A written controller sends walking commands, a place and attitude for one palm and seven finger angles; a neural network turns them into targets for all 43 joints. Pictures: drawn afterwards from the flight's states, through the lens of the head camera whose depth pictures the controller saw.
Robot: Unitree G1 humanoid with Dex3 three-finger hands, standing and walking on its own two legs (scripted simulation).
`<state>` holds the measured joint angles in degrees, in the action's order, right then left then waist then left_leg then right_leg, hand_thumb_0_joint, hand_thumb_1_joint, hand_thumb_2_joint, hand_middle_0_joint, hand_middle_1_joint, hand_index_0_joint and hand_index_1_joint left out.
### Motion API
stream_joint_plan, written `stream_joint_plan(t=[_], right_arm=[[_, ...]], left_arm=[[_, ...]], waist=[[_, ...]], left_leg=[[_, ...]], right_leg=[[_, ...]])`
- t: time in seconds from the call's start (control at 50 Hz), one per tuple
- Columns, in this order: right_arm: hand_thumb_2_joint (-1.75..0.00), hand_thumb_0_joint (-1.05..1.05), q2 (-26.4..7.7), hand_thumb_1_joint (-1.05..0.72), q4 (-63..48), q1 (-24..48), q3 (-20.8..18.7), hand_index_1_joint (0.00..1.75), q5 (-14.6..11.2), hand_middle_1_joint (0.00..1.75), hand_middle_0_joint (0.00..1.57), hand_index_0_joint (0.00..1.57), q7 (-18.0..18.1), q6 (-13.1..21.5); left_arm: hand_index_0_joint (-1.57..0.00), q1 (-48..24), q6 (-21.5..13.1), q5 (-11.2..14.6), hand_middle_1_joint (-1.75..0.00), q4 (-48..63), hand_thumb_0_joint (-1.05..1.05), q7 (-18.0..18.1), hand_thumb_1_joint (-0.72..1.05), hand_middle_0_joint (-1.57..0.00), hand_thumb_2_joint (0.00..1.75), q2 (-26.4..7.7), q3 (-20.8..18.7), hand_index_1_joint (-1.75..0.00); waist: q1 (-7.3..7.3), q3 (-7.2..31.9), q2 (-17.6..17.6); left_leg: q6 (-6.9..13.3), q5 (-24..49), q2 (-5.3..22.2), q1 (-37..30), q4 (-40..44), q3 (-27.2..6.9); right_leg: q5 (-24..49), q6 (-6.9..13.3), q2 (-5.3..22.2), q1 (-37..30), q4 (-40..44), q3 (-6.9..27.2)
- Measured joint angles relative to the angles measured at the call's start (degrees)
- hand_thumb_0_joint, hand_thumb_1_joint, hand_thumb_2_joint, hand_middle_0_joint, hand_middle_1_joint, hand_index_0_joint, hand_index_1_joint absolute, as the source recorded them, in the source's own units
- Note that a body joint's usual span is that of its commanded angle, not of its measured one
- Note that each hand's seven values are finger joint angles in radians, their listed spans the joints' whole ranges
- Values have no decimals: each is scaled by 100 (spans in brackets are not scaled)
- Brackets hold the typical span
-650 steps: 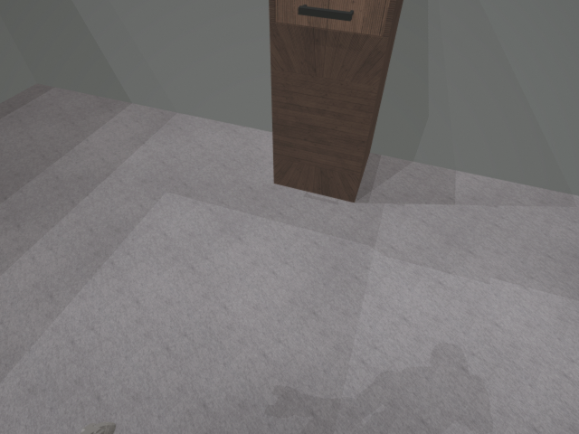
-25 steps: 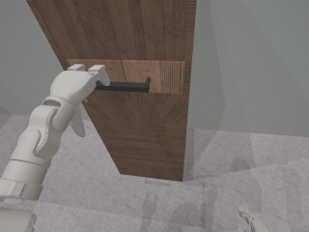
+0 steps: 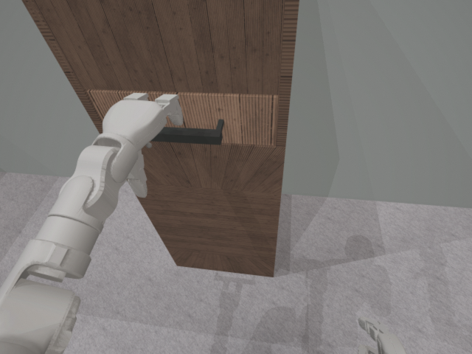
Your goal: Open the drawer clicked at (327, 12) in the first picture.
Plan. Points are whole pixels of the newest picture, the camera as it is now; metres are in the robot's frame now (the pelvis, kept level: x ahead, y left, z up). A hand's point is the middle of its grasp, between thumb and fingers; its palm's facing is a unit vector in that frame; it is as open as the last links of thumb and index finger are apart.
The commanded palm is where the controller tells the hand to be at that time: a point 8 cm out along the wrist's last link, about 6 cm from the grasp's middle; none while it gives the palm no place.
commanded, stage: move the hooked fingers above the handle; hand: left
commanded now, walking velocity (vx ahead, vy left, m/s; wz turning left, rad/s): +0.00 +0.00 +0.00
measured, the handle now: (179, 128) +0.51 +0.17 +0.09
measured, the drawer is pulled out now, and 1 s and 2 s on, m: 0.00 0.00 0.00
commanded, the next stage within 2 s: lower the fingers behind the handle in 1.58 s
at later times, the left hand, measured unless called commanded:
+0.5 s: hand (168, 126) +0.47 +0.16 +0.14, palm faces -0.01 -0.03 -1.00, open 13.8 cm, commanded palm +0.45 +0.19 +0.21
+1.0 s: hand (163, 127) +0.46 +0.17 +0.14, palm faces -0.01 -0.03 -1.00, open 13.8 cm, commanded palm +0.45 +0.19 +0.21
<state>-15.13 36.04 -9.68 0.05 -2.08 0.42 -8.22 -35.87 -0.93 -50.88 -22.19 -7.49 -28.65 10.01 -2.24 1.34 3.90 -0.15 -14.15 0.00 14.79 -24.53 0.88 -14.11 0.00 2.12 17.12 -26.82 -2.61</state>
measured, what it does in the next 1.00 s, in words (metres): stands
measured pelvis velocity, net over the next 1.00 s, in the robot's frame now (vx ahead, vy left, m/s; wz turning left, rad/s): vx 0.00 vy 0.00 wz -0.01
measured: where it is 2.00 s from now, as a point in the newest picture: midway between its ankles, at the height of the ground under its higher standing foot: outside the picture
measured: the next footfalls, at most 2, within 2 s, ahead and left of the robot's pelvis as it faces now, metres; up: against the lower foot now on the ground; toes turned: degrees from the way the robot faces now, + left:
none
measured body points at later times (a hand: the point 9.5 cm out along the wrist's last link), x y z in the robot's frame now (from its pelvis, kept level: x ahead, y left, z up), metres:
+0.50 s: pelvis +0.01 +0.00 +0.00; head +0.05 -0.03 +0.44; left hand +0.46 +0.17 +0.19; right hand +0.10 -0.26 -0.14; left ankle -0.02 +0.12 -0.74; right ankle -0.01 -0.12 -0.74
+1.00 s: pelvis +0.00 +0.00 +0.00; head +0.04 -0.02 +0.44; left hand +0.45 +0.17 +0.19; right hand +0.09 -0.27 -0.14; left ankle -0.02 +0.12 -0.74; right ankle -0.01 -0.12 -0.74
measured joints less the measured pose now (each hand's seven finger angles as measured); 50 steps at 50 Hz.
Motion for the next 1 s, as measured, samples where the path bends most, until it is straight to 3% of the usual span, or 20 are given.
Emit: stream_joint_plan(t=[0.3, 0.4, 0.5, 0.74, 0.82, 0.92, 1.0], right_arm=[[-90, 1, -53, -90, 159, -419, -161, 30, 13, 30, 20, 20, -21, -132], [-90, 1, -14, -90, 186, -455, -166, 30, 18, 30, 20, 20, 37, -116], [-90, 1, 28, -90, 191, -501, -175, 30, 50, 30, 20, 20, 69, -94], [-90, 1, 6, -90, 152, -487, -120, 30, -12, 30, 20, 20, 145, -141], [-90, 1, -14, -90, 105, -558, -182, 30, -11, 30, 20, 20, 182, -101], [-90, 1, -52, -90, 166, -589, -229, 30, -5, 30, 20, 20, 184, -68], [-90, 1, -39, -90, 214, -510, -200, 30, 5, 30, 20, 20, 168, -52]], left_arm=[[-32, -581, -15, -139, -120, -840, 0, 227, -49, -32, 31, 55, -32, -120], [-32, -841, -144, -213, -120, -1306, 0, 294, -49, -32, 31, 130, 38, -120], [-33, -949, -342, -268, -121, -1519, 0, 491, -49, -33, 31, 79, -187, -120], [-32, -1103, -249, -357, -122, -2016, 0, 428, -49, -35, 31, -145, -424, -120], [-32, -1057, -304, -318, -121, -1879, 0, 293, -49, -34, 31, -244, -306, -120], [-32, -1074, -470, -202, -121, -1648, 0, 259, -49, -33, 31, -103, -42, -120], [-32, -1171, -506, -236, -121, -1749, 0, 429, -49, -33, 31, 13, -27, -120]], waist=[[147, 120, -12], [226, 118, -45], [301, 157, -48], [361, 156, -49], [317, 142, -72], [246, 138, -110], [278, 175, -137]], left_leg=[[-13, -125, 41, 249, -150, 63], [-16, -146, 45, 361, -223, 64], [-22, -161, 69, 406, -242, 107], [-30, -118, 97, 419, -221, 162], [-29, -115, 92, 442, -250, 117], [-20, -137, 65, 459, -313, 46], [-10, -152, 56, 487, -344, 54]], right_leg=[[-99, 13, -39, 278, -150, 65], [-120, 20, -42, 394, -226, 68], [-117, 27, -68, 460, -246, 111], [-66, 35, -100, 507, -250, 166], [-64, 39, -92, 496, -245, 122], [-84, 29, -60, 457, -255, 52], [-87, 18, -51, 484, -273, 62]])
